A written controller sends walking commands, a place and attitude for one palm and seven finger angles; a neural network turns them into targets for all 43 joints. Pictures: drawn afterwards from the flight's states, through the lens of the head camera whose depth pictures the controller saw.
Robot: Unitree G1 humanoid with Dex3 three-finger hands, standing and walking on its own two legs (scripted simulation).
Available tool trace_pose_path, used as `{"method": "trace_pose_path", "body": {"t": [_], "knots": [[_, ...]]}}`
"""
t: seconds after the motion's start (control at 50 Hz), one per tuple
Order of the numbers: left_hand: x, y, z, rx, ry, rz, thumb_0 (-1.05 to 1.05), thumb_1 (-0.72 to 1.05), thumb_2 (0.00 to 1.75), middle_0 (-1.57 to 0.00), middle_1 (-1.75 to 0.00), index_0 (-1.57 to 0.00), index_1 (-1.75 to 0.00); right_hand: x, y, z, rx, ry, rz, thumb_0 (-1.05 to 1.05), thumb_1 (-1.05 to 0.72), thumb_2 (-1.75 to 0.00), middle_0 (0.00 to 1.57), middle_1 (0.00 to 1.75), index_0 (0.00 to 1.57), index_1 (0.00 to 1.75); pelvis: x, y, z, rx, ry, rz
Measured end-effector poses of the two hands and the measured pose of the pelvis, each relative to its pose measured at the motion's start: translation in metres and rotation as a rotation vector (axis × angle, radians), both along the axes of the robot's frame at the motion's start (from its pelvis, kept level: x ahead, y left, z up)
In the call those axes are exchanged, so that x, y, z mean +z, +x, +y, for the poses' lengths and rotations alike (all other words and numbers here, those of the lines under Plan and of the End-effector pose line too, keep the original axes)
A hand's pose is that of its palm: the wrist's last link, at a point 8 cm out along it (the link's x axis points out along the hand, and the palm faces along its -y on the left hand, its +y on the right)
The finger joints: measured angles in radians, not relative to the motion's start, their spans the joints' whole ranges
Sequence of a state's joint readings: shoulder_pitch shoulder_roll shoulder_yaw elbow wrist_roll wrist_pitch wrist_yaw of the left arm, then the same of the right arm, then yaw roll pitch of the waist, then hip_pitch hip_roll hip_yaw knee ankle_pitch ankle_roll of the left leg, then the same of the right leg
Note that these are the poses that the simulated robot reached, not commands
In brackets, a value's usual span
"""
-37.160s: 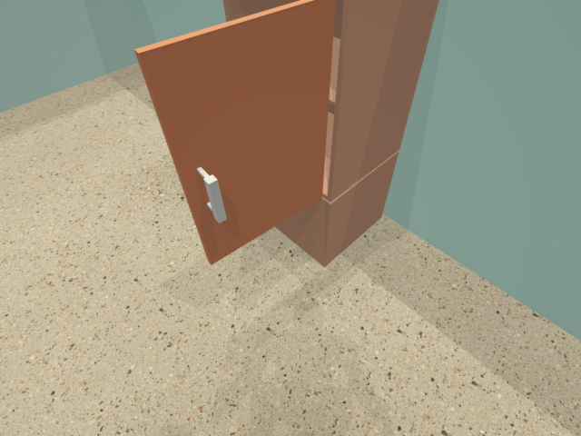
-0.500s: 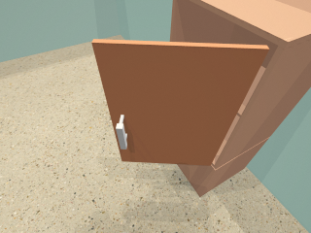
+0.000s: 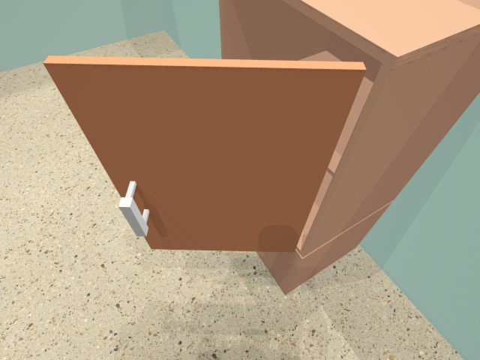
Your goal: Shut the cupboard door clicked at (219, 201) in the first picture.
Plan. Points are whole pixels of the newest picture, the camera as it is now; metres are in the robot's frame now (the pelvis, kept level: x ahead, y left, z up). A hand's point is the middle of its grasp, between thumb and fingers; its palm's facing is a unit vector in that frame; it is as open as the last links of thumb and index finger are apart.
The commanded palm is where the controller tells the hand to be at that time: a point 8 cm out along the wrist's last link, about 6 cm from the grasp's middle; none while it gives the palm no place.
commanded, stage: come to a stop and stand still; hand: left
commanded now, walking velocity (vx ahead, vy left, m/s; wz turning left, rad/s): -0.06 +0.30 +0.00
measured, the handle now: (137, 209) +0.40 +0.24 -0.06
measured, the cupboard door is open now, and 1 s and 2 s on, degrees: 58 58 58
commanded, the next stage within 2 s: look again from close up in 1.06 s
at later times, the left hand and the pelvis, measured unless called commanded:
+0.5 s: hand out of the picture -0.02 +0.22 -0.17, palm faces +0.10 -0.98 -0.19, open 7.4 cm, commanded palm none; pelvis -0.04 +0.03 +0.01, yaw +1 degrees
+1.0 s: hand out of the picture -0.07 +0.22 -0.17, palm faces +0.04 -0.99 -0.15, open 7.4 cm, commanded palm none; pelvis -0.06 +0.06 +0.02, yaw +0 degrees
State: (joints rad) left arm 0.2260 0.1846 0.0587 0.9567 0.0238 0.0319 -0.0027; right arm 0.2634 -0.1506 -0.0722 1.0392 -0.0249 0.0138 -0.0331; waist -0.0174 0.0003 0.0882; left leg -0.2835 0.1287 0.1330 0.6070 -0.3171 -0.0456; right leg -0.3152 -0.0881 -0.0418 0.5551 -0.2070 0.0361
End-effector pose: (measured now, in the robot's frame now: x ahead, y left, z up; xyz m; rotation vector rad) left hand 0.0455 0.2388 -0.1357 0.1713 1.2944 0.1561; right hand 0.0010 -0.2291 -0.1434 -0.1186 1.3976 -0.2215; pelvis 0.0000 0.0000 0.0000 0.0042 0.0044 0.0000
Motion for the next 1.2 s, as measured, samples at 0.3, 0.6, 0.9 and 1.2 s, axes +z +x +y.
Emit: {"method": "trace_pose_path", "body": {"t": [0.3,0.6,0.9,1.2], "knots": [[0.009,-0.027,-0.009,0.066,0.033,-0.059,0.0,0.91,0.9,-0.21,-0.3,-0.21,-0.3,0.01,0.038,-0.023,0.108,-0.009,-0.083,0.0,-0.91,-0.9,0.19,0.3,0.2,0.3,0.005,-0.025,-0.007,0.037,0.002,-0.008],[-0.003,-0.081,0.031,0.082,-0.047,0.065,0.01,0.91,0.9,-0.2,-0.3,-0.2,-0.29,0.028,0.01,0.041,0.113,-0.036,-0.115,0.0,-0.93,-0.9,0.2,0.3,0.2,0.3,0.013,-0.039,0.042,0.019,-0.014,-0.012],[0.0,-0.104,0.032,0.038,-0.051,0.107,0.01,0.92,0.9,-0.2,-0.3,-0.2,-0.29,0.015,-0.062,0.068,0.041,0.024,0.017,0.0,-0.92,-0.9,0.2,0.3,0.2,0.3,0.015,-0.053,0.057,0.004,-0.009,-0.032],[-0.003,-0.139,0.019,0.043,-0.082,0.197,0.0,0.91,0.9,-0.2,-0.3,-0.2,-0.29,0.014,-0.088,0.085,0.028,0.05,0.081,0.0,-0.91,-0.9,0.2,0.3,0.2,0.3,0.014,-0.055,0.063,0.009,-0.009,-0.009]]}}
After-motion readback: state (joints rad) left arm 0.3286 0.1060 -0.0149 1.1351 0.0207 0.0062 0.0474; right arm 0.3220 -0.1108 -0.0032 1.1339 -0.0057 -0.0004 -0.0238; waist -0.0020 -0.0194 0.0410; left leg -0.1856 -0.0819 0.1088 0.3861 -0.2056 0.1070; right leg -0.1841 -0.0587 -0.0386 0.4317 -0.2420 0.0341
